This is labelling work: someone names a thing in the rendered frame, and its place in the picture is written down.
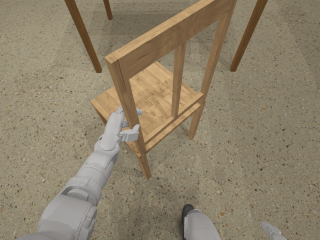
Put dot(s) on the robot left upper arm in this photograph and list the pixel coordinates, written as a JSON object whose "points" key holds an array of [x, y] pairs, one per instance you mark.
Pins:
{"points": [[67, 218]]}

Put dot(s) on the robot left forearm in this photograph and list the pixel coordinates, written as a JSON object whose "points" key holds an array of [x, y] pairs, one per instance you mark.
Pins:
{"points": [[88, 183]]}

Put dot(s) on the robot right thigh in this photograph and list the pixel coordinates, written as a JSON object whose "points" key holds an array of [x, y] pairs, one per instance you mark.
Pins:
{"points": [[197, 226]]}

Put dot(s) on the robot right hand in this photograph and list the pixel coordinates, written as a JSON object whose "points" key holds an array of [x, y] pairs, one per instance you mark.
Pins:
{"points": [[272, 231]]}

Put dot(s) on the chair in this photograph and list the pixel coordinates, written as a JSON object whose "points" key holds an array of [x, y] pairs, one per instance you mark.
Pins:
{"points": [[142, 82]]}

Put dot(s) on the right robot foot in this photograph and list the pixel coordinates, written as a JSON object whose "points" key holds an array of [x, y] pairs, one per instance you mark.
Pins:
{"points": [[186, 209]]}

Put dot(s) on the robot left hand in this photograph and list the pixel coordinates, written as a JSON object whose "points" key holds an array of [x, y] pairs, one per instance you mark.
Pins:
{"points": [[116, 122]]}

